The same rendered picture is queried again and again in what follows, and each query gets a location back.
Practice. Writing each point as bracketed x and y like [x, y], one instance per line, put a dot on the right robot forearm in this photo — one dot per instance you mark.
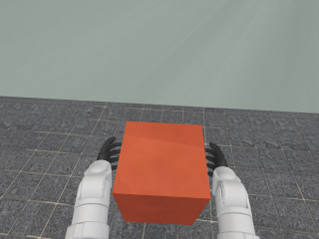
[232, 204]

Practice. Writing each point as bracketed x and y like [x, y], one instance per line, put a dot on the left robot hand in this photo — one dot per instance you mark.
[106, 152]

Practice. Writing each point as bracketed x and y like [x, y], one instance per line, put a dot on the right robot hand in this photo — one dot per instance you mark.
[218, 158]

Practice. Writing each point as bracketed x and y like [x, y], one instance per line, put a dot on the carton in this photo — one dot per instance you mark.
[162, 173]

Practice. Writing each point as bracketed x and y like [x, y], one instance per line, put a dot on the left robot forearm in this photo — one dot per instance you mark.
[90, 218]

